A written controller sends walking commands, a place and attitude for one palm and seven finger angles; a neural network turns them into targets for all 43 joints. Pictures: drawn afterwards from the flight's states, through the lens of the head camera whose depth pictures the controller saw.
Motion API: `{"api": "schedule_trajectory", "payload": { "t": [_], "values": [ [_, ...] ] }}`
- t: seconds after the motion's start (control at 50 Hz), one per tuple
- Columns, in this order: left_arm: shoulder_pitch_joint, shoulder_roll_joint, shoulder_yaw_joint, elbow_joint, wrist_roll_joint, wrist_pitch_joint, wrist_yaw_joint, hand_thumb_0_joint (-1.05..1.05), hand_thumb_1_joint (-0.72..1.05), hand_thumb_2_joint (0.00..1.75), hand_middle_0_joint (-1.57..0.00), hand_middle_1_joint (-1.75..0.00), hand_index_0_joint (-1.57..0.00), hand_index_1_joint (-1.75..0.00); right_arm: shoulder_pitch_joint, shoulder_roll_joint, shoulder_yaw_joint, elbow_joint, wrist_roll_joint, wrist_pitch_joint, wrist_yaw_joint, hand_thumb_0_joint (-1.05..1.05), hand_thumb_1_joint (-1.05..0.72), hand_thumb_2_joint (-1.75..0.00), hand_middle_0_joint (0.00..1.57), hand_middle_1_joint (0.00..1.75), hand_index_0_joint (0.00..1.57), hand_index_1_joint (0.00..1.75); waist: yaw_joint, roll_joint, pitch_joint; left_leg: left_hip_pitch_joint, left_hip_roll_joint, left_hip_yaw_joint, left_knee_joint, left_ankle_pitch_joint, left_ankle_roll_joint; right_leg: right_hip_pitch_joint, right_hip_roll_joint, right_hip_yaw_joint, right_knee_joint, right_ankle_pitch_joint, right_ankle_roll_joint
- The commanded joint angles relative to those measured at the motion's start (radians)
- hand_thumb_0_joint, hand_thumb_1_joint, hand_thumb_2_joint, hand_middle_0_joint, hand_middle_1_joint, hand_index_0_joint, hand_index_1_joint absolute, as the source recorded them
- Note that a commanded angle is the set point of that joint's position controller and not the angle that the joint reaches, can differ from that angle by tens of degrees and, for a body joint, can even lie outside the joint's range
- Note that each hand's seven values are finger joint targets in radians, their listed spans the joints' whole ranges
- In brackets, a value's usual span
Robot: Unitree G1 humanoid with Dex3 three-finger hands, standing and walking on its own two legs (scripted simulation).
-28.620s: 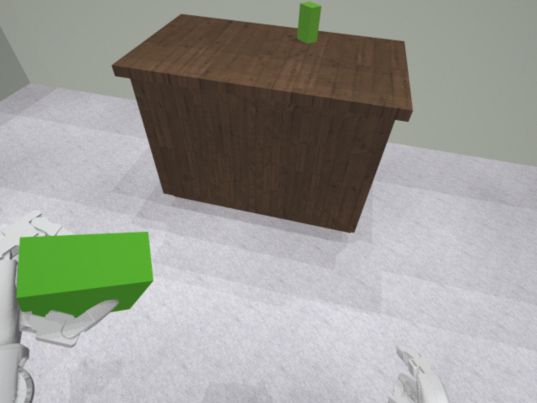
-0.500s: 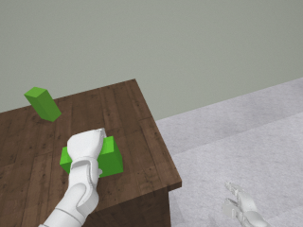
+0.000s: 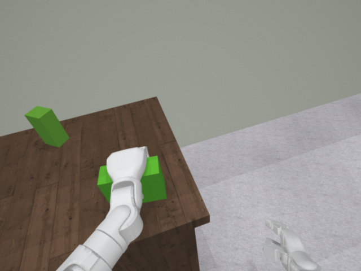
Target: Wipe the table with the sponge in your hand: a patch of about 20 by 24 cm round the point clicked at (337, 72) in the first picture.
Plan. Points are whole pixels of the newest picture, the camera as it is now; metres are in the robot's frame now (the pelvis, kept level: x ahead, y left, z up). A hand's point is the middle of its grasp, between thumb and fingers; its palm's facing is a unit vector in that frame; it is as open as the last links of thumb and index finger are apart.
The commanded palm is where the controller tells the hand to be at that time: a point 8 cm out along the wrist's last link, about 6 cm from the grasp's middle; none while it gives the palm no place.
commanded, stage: wipe forward along the third lane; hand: left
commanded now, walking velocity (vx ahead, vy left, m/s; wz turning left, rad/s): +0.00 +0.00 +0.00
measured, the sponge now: (136, 187) +0.31 +0.17 +0.01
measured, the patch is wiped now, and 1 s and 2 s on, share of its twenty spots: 0.85 0.95 1.00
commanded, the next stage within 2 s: wipe back along the third lane in 1.58 s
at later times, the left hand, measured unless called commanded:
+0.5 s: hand (135, 163) +0.36 +0.17 +0.05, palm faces -0.03 -0.05 -1.00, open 9.4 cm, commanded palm +0.33 +0.18 +0.08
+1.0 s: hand (129, 150) +0.40 +0.20 +0.05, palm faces -0.05 -0.04 -1.00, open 9.4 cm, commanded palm +0.38 +0.20 +0.08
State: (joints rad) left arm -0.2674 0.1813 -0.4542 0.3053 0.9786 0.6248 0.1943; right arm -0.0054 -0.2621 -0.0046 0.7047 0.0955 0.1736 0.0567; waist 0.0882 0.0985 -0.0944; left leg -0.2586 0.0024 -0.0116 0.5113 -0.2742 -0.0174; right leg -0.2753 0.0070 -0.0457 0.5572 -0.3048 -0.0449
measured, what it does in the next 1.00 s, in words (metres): stands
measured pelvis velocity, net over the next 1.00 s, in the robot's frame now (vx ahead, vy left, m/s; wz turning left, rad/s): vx -0.01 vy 0.01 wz -0.02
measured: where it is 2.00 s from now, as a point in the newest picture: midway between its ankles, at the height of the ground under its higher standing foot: outside the picture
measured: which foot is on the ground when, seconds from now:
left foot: down 0.00-1.00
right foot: down 0.00-1.00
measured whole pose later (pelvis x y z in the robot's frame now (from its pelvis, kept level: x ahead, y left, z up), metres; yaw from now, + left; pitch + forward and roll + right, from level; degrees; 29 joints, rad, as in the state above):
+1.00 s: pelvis -0.01 +0.01 +0.00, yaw -1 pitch +7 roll +0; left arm -0.67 0.24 -0.22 0.87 0.95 0.47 0.24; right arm 0.13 -0.27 0.00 0.75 0.09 0.17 -0.03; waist 0.00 0.06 -0.12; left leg -0.40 0.02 0.01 0.52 -0.25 -0.01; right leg -0.41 0.02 -0.03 0.53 -0.26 -0.04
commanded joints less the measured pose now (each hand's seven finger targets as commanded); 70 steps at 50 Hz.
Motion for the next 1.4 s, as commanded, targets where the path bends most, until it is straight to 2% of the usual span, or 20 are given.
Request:
{"api": "schedule_trajectory", "payload": {
  "t": [0.0, 0.04, 0.06, 0.1, 0.16, 0.18, 0.3, 0.36, 0.42, 0.46, 0.5, 0.56, 0.6, 0.64, 0.7, 0.76, 0.8, 0.86, 1.04, 1.38],
  "values": [
    [-0.285, 0.011, 0.067, -0.021, -0.044, -0.015, 0.017, 0.00, 0.10, 1.30, -1.20, -1.60, -1.20, -1.60, -0.225, -0.083, -0.016, -0.154, 0.009, -0.045, -0.010, 0.00, -0.90, -0.90, 0.20, 0.30, 0.20, 0.30, -0.029, -0.235, -0.118, 0.000, -0.033, 0.029, -0.044, 0.126, 0.053, 0.066, 0.004, 0.049, -0.108, 0.234, -0.001],
    [-0.305, 0.014, 0.070, 0.024, -0.036, -0.006, 0.017, 0.00, 0.10, 1.30, -1.20, -1.60, -1.20, -1.60, -0.223, -0.085, -0.011, -0.150, 0.009, -0.044, -0.020, 0.00, -0.90, -0.90, 0.20, 0.30, 0.20, 0.30, -0.030, -0.227, -0.119, -0.010, -0.036, 0.033, -0.048, 0.119, 0.052, 0.064, 0.001, 0.052, -0.110, 0.227, -0.001],
    [-0.320, 0.057, 0.113, 0.043, -0.032, -0.004, 0.017, 0.00, 0.10, 1.30, -1.20, -1.60, -1.20, -1.60, -0.219, -0.092, -0.013, -0.143, 0.005, -0.040, -0.025, 0.00, -0.90, -0.90, 0.20, 0.30, 0.20, 0.30, -0.027, -0.223, -0.119, -0.015, -0.036, 0.024, -0.053, 0.116, 0.050, 0.067, 0.005, 0.064, -0.116, 0.224, -0.006],
    [-0.350, 0.036, 0.085, 0.089, -0.025, -0.001, 0.012, 0.00, 0.10, 1.30, -1.20, -1.60, -1.20, -1.60, -0.209, -0.089, -0.008, -0.146, 0.009, -0.036, -0.034, 0.00, -0.90, -0.90, 0.20, 0.30, 0.20, 0.30, -0.038, -0.207, -0.108, -0.020, -0.036, 0.033, -0.050, 0.100, 0.051, 0.045, 0.000, 0.058, -0.118, 0.196, -0.002],
    [-0.366, 0.094, 0.143, 0.139, -0.012, -0.006, 0.008, 0.00, 0.10, 1.30, -1.20, -1.60, -1.20, -1.60, -0.193, -0.098, -0.010, -0.141, 0.003, -0.026, -0.047, 0.00, -0.90, -0.90, 0.20, 0.30, 0.20, 0.30, -0.029, -0.197, -0.145, -0.035, -0.040, 0.027, -0.049, 0.110, 0.049, 0.069, 0.001, 0.079, -0.117, 0.215, -0.008],
    [-0.374, 0.052, 0.107, 0.140, -0.013, -0.011, 0.007, 0.00, 0.10, 1.30, -1.20, -1.60, -1.20, -1.60, -0.184, -0.093, -0.010, -0.147, 0.004, -0.026, -0.047, 0.00, -0.90, -0.90, 0.20, 0.30, 0.20, 0.30, -0.038, -0.190, -0.159, -0.026, -0.041, 0.036, -0.044, 0.118, 0.050, 0.072, -0.003, 0.069, -0.108, 0.232, -0.005],
    [-0.391, 0.110, 0.171, 0.235, -0.013, -0.036, 0.015, 0.00, 0.10, 1.30, -1.20, -1.60, -1.20, -1.60, -0.142, -0.102, -0.012, -0.145, 0.004, -0.023, -0.064, 0.00, -0.90, -0.90, 0.20, 0.30, 0.20, 0.30, -0.042, -0.216, -0.142, -0.070, -0.039, 0.034, -0.044, 0.088, 0.049, 0.054, -0.001, 0.077, -0.115, 0.201, -0.002],
    [-0.425, 0.077, 0.148, 0.268, -0.016, -0.041, 0.014, 0.00, 0.10, 1.30, -1.20, -1.60, -1.20, -1.60, -0.130, -0.098, -0.011, -0.148, 0.007, -0.022, -0.070, 0.00, -0.90, -0.90, 0.20, 0.30, 0.20, 0.30, -0.055, -0.225, -0.140, -0.084, -0.037, 0.034, -0.046, 0.078, 0.048, 0.039, 0.000, 0.071, -0.120, 0.183, 0.000],
    [-0.445, 0.136, 0.192, 0.314, -0.012, -0.048, 0.027, 0.00, 0.10, 1.30, -1.20, -1.60, -1.20, -1.60, -0.107, -0.108, -0.011, -0.135, 0.003, -0.027, -0.080, 0.00, -0.90, -0.90, 0.20, 0.30, 0.20, 0.30, -0.049, -0.209, -0.139, -0.096, -0.038, 0.038, -0.046, 0.053, 0.048, 0.030, -0.002, 0.079, -0.126, 0.147, 0.003],
    [-0.480, 0.117, 0.181, 0.324, -0.017, -0.053, 0.026, 0.00, 0.10, 1.30, -1.20, -1.60, -1.20, -1.60, -0.104, -0.101, -0.013, -0.136, 0.006, -0.029, -0.084, 0.00, -0.90, -0.90, 0.20, 0.30, 0.20, 0.30, -0.058, -0.220, -0.153, -0.099, -0.037, 0.035, -0.048, 0.062, 0.048, 0.035, -0.002, 0.074, -0.126, 0.155, 0.004],
    [-0.480, 0.155, 0.210, 0.370, -0.009, -0.058, 0.033, 0.00, 0.10, 1.30, -1.20, -1.60, -1.20, -1.60, -0.082, -0.110, -0.015, -0.122, 0.001, -0.031, -0.088, 0.00, -0.90, -0.90, 0.20, 0.30, 0.20, 0.30, -0.055, -0.216, -0.149, -0.103, -0.035, 0.036, -0.044, 0.052, 0.048, 0.023, -0.001, 0.076, -0.125, 0.140, 0.005],
    [-0.563, 0.130, 0.182, 0.374, -0.014, -0.069, 0.027, 0.00, 0.10, 1.30, -1.20, -1.60, -1.20, -1.60, -0.077, -0.104, -0.013, -0.128, 0.005, -0.034, -0.091, 0.00, -0.90, -0.90, 0.20, 0.30, 0.20, 0.30, -0.071, -0.202, -0.156, -0.108, -0.034, 0.036, -0.051, 0.043, 0.049, 0.016, -0.003, 0.071, -0.131, 0.128, 0.007],
    [-0.546, 0.202, 0.239, 0.429, -0.008, -0.078, 0.037, 0.00, 0.10, 1.30, -1.20, -1.60, -1.20, -1.60, -0.055, -0.114, -0.014, -0.114, -0.002, -0.037, -0.098, 0.00, -0.90, -0.90, 0.20, 0.30, 0.20, 0.30, -0.063, -0.212, -0.156, -0.119, -0.035, 0.039, -0.045, 0.040, 0.051, 0.021, -0.004, 0.080, -0.134, 0.122, 0.010],
    [-0.603, 0.191, 0.221, 0.449, -0.002, -0.092, 0.037, 0.00, 0.10, 1.30, -1.20, -1.60, -1.20, -1.60, -0.041, -0.114, -0.013, -0.105, -0.001, -0.040, -0.100, 0.00, -0.90, -0.90, 0.20, 0.30, 0.20, 0.30, -0.080, -0.202, -0.155, -0.121, -0.032, 0.038, -0.043, 0.042, 0.051, 0.007, -0.005, 0.078, -0.131, 0.131, 0.010],
    [-0.572, 0.225, 0.262, 0.482, -0.005, -0.109, 0.041, 0.00, 0.10, 1.30, -1.20, -1.60, -1.20, -1.60, -0.019, -0.115, -0.018, -0.104, -0.006, -0.043, -0.099, 0.00, -0.90, -0.90, 0.20, 0.30, 0.20, 0.30, -0.068, -0.199, -0.193, -0.122, -0.030, 0.040, -0.040, 0.068, 0.051, 0.038, -0.005, 0.076, -0.124, 0.176, 0.010],
    [-0.592, 0.197, 0.246, 0.472, -0.006, -0.124, 0.042, 0.00, 0.10, 1.30, -1.20, -1.60, -1.20, -1.60, -0.010, -0.111, -0.023, -0.111, -0.004, -0.042, -0.093, 0.00, -0.90, -0.90, 0.20, 0.30, 0.20, 0.30, -0.074, -0.195, -0.226, -0.122, -0.028, 0.038, -0.038, 0.104, 0.050, 0.057, -0.005, 0.072, -0.112, 0.243, 0.008],
    [-0.583, 0.225, 0.264, 0.499, 0.000, -0.127, 0.049, 0.00, 0.10, 1.30, -1.20, -1.60, -1.20, -1.60, 0.002, -0.118, -0.023, -0.102, -0.007, -0.040, -0.093, 0.00, -0.90, -0.90, 0.20, 0.30, 0.20, 0.30, -0.077, -0.197, -0.203, -0.125, -0.026, 0.041, -0.034, 0.099, 0.051, 0.040, -0.004, 0.070, -0.115, 0.236, 0.010],
    [-0.633, 0.197, 0.247, 0.500, -0.004, -0.133, 0.052, 0.00, 0.10, 1.30, -1.20, -1.60, -1.20, -1.60, 0.003, -0.114, -0.025, -0.103, -0.005, -0.042, -0.091, 0.00, -0.90, -0.90, 0.20, 0.30, 0.20, 0.30, -0.089, -0.192, -0.201, -0.124, -0.024, 0.039, -0.039, 0.108, 0.052, 0.029, -0.003, 0.062, -0.116, 0.248, 0.009],
    [-0.698, 0.222, 0.264, 0.599, 0.007, -0.144, 0.070, 0.00, 0.10, 1.30, -1.20, -1.60, -1.20, -1.60, 0.040, -0.120, -0.026, -0.073, -0.014, -0.041, -0.088, 0.00, -0.90, -0.90, 0.20, 0.30, 0.20, 0.30, -0.096, -0.175, -0.221, -0.116, -0.019, 0.038, -0.030, 0.127, 0.052, 0.004, -0.002, 0.048, -0.106, 0.263, 0.006],
    [-0.892, 0.246, 0.275, 0.732, 0.032, -0.170, 0.095, 0.00, 0.10, 1.30, -1.20, -1.60, -1.20, -1.60, 0.125, -0.132, -0.037, -0.028, -0.027, -0.047, -0.079, 0.00, -0.90, -0.90, 0.20, 0.30, 0.20, 0.30, -0.145, -0.155, -0.290, -0.108, -0.003, 0.021, 0.000, 0.201, 0.050, -0.047, 0.006, 0.028, -0.069, 0.321, 0.003]
  ]
}}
